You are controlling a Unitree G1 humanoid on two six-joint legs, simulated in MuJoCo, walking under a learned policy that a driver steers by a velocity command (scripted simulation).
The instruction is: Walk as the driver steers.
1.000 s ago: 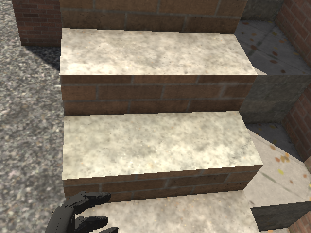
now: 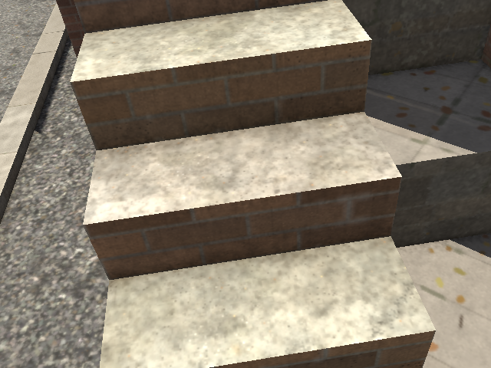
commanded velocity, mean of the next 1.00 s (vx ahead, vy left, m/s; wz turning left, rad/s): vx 0.50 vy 0.00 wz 0.00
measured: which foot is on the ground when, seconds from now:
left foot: up 0.00-0.42, down 0.44-1.00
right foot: down 0.00-0.46, up 0.48-0.86, down 0.88-1.00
